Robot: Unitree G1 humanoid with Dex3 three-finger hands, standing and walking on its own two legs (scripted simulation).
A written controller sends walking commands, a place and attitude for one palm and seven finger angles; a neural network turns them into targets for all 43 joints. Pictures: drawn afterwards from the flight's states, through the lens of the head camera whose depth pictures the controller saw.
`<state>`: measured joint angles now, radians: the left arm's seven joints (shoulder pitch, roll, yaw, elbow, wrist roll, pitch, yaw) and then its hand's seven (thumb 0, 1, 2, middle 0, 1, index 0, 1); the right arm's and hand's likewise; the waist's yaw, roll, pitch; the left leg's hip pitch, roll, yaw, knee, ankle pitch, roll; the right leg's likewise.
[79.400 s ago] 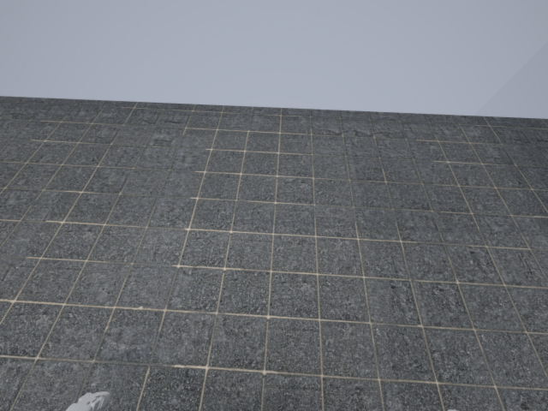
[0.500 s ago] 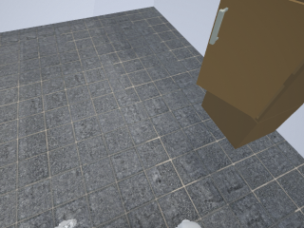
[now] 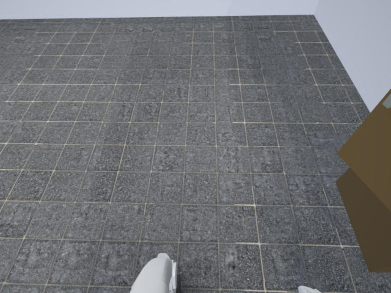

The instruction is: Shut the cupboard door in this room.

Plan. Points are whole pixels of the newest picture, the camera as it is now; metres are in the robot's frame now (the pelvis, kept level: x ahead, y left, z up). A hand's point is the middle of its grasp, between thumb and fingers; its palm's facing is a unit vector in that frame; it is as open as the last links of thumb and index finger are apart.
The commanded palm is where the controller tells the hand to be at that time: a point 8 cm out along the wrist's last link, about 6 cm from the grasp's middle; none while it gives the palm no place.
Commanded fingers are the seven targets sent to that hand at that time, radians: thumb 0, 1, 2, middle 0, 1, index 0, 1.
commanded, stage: walk to a spot facing it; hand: left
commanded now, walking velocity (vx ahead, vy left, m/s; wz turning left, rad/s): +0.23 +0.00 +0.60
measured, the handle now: out of the picture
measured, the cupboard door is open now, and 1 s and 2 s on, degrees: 23 23 23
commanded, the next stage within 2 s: turn to face it in 0.08 s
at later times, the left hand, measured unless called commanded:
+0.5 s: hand (122, 245) +0.23 +0.22 -0.17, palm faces +0.07 -0.98 -0.17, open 7.4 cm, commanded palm none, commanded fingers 0.00 0.90 0.90 -0.20 -0.30 -0.20 -0.30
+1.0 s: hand (127, 207) +0.34 +0.23 -0.18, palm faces -0.22 -0.95 -0.22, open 7.4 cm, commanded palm none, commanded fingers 0.00 0.90 0.90 -0.20 -0.30 -0.20 -0.30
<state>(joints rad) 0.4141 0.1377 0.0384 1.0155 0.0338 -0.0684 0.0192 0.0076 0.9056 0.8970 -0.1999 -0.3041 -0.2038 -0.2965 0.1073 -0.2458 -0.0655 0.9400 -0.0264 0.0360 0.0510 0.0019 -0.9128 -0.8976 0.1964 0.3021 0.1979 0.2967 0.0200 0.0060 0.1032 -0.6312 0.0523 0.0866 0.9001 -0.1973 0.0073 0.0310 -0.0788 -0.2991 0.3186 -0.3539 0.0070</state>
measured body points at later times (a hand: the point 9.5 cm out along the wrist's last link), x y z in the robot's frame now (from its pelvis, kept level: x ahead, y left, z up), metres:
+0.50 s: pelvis +0.17 +0.04 +0.00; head +0.19 +0.05 +0.45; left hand +0.23 +0.27 -0.16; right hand +0.23 -0.20 -0.15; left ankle +0.14 +0.09 -0.74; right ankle +0.23 -0.11 -0.70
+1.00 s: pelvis +0.23 +0.05 -0.01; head +0.29 +0.06 +0.44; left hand +0.35 +0.28 -0.16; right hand +0.27 -0.22 -0.14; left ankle +0.28 +0.17 -0.73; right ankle +0.21 -0.09 -0.74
